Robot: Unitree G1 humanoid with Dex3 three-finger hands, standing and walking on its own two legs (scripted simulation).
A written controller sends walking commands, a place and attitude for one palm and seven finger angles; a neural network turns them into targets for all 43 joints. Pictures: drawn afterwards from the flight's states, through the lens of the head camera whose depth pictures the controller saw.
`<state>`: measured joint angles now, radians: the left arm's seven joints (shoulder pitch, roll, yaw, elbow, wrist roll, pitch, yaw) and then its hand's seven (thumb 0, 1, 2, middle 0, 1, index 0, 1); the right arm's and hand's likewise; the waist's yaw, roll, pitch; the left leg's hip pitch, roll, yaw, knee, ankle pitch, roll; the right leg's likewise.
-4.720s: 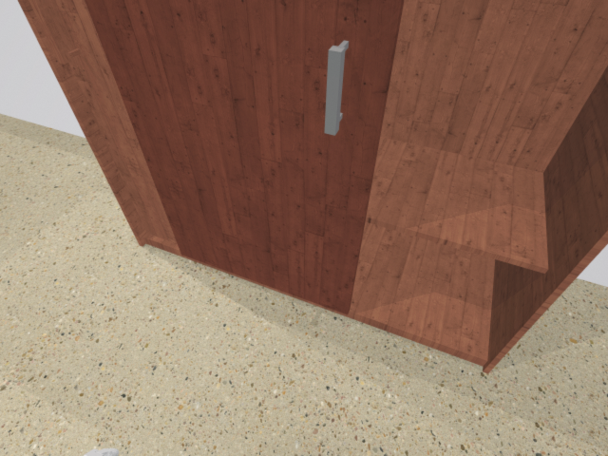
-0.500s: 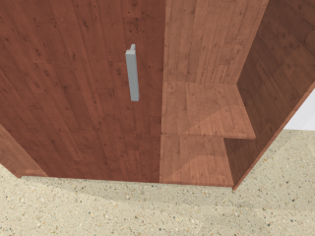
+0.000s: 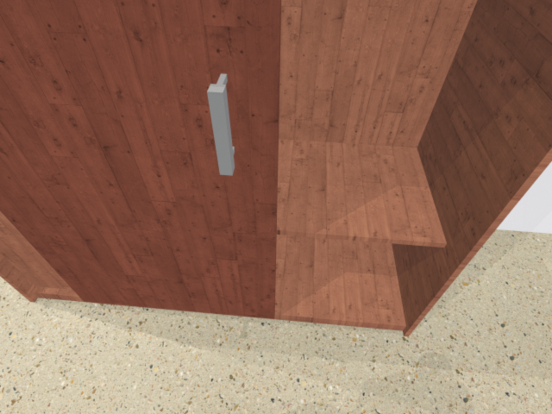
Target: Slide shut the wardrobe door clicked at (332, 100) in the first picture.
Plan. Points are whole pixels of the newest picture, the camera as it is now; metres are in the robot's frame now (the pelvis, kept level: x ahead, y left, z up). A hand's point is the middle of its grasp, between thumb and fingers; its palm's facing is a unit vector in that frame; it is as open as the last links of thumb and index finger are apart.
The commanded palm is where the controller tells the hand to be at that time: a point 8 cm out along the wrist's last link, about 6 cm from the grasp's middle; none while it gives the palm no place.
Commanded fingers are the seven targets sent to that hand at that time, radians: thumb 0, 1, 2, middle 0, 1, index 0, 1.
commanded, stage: come to a stop and stand still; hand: left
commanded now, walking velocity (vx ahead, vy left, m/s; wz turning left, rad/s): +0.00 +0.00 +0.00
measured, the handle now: (225, 126) +0.54 +0.13 +0.14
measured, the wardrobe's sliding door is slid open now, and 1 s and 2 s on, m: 0.49 0.49 0.49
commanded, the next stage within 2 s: look again from close up in 0.56 s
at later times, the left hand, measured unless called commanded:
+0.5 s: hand out of the picture +0.01 +0.17 -0.18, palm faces +0.05 -0.98 -0.19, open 7.4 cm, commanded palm none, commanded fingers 0.00 0.90 0.90 -0.20 -0.30 -0.20 -0.30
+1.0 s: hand out of the picture +0.03 +0.22 -0.19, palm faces +0.00 -0.98 -0.19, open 7.4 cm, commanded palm none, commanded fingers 0.00 0.90 0.90 -0.20 -0.30 -0.20 -0.30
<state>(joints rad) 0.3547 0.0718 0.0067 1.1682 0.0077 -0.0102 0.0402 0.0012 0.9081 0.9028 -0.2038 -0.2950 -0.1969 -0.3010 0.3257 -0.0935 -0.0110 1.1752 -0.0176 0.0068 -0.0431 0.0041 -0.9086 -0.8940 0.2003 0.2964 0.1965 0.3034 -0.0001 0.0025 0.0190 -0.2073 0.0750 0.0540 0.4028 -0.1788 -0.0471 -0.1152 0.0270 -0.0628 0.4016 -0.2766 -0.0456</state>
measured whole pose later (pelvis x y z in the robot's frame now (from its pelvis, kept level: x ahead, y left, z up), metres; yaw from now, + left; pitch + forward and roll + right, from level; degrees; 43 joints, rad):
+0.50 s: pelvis +0.03 +0.00 +0.00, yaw +0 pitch -1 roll +1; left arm 0.31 0.12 0.01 1.15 0.01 -0.01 0.04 0.00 0.91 0.90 -0.20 -0.29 -0.20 -0.30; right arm 0.27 -0.14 0.00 1.16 -0.02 0.00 -0.05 0.01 -0.92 -0.89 0.20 0.30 0.20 0.30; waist 0.01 0.00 0.02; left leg -0.16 0.06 0.07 0.39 -0.22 -0.04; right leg -0.07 0.01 -0.05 0.39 -0.31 -0.04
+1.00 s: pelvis +0.00 +0.05 -0.01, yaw -1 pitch -1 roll -1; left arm 0.30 0.17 -0.01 1.05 0.02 0.00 0.04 0.00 0.91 0.90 -0.20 -0.30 -0.20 -0.30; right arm 0.26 -0.17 0.00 1.04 -0.02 0.00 -0.03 0.01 -0.93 -0.89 0.20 0.30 0.20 0.30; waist 0.00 -0.02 0.01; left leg -0.26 0.02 0.06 0.57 -0.29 0.02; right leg -0.16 -0.02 -0.02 0.53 -0.35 0.02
